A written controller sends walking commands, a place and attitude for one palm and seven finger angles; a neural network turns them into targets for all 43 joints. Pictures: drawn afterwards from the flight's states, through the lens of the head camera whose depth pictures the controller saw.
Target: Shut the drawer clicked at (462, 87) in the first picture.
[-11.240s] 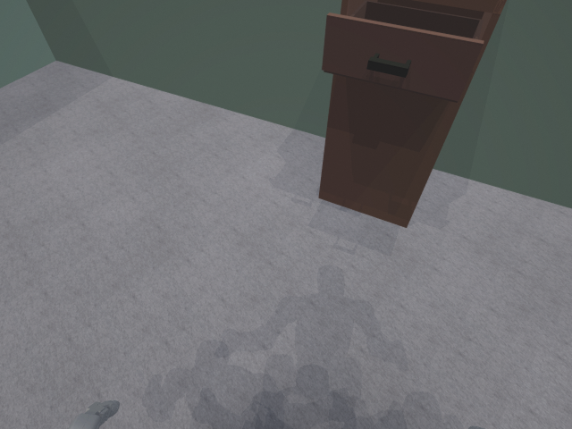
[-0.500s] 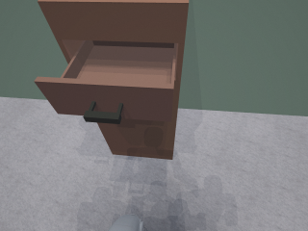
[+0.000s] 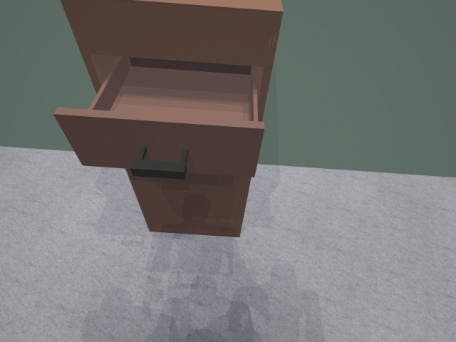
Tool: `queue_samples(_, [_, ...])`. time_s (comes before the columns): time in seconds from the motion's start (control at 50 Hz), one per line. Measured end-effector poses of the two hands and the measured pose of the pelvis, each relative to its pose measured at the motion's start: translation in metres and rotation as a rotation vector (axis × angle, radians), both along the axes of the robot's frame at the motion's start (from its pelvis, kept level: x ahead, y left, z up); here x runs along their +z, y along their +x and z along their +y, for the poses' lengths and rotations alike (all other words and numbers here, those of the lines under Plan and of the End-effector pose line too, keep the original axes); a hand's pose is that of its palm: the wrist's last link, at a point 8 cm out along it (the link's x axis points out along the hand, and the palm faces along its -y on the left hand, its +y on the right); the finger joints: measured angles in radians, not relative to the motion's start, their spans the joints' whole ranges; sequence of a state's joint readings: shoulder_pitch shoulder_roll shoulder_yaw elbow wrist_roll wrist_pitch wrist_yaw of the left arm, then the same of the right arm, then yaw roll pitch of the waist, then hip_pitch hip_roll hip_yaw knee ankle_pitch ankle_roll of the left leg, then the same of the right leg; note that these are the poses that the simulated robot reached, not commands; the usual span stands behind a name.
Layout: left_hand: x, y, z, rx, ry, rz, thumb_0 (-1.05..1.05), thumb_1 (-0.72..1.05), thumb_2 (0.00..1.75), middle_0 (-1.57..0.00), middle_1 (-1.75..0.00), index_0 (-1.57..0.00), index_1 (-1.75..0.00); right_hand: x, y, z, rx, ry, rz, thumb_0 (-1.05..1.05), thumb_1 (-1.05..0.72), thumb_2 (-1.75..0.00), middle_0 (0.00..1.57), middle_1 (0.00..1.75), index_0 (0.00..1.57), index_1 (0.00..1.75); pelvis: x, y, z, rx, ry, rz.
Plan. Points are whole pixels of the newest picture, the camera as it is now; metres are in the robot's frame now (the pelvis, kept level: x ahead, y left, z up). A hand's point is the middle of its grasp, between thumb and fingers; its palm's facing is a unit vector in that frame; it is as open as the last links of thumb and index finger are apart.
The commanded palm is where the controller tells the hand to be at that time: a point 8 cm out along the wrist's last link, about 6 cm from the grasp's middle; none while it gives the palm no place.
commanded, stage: come to a stop and stand still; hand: left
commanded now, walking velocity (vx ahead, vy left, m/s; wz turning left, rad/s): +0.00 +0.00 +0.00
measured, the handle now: (161, 160) +0.43 +0.15 +0.05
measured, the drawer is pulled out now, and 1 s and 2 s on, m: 0.20 0.20 0.20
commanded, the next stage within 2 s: look again from close up in 0.66 s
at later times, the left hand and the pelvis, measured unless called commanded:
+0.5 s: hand out of the picture +0.08 +0.16 -0.17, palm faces -0.01 -0.97 -0.25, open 7.3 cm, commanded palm none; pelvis +0.03 -0.03 -0.01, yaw -1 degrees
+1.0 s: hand out of the picture +0.04 +0.15 -0.18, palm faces +0.03 -0.97 -0.22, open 7.3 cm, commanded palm none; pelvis +0.03 -0.03 -0.01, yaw -1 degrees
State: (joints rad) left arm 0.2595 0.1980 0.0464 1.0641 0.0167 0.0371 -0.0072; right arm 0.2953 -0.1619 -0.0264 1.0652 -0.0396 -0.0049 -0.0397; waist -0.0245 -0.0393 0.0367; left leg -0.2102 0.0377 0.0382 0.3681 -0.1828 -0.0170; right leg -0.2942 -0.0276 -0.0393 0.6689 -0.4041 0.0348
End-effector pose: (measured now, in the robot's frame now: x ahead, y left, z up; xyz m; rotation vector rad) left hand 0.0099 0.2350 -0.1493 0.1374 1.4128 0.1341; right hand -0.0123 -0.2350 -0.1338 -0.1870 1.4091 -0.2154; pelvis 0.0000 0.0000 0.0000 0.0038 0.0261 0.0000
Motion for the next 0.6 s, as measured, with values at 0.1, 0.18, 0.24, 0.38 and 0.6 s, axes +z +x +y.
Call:
queue_samples(0.1, [-0.003,0.024,-0.018,-0.081,0.047,-0.061,0.00,0.91,0.90,-0.20,-0.30,-0.20,-0.30,-0.031,-0.017,-0.015,-0.036,0.043,0.039,0.01,-0.91,-0.90,0.20,0.30,0.21,0.30,-0.017,-0.004,-0.008,-0.029,-0.026,0.003])
queue_samples(0.18, [-0.001,0.042,-0.021,-0.092,0.070,-0.102,0.00,0.92,0.90,-0.20,-0.30,-0.20,-0.30,-0.036,-0.011,-0.007,-0.060,0.080,-0.004,0.01,-0.91,-0.90,0.20,0.30,0.20,0.30,-0.018,0.004,-0.013,-0.031,-0.013,-0.029])
queue_samples(0.24, [0.000,0.056,-0.024,-0.081,0.071,-0.138,0.00,0.93,0.90,-0.20,-0.30,-0.20,-0.30,-0.037,-0.002,0.001,-0.050,0.104,-0.037,0.01,-0.91,-0.90,0.20,0.30,0.20,0.30,-0.018,0.012,-0.017,-0.028,0.000,-0.039])
queue_samples(0.38, [0.009,0.071,-0.031,-0.069,0.073,-0.182,0.00,0.92,0.90,-0.20,-0.30,-0.20,-0.30,-0.040,0.016,0.007,-0.023,0.137,-0.036,0.02,-0.93,-0.90,0.20,0.30,0.20,0.30,-0.015,0.021,-0.022,-0.025,0.009,-0.035])
queue_samples(0.6, [0.005,0.048,-0.033,-0.027,0.073,-0.080,0.00,0.92,0.90,-0.20,-0.30,-0.20,-0.30,-0.033,0.033,-0.013,-0.002,0.097,-0.013,0.01,-0.92,-0.90,0.20,0.30,0.20,0.30,-0.012,0.034,-0.030,-0.023,0.015,-0.026])
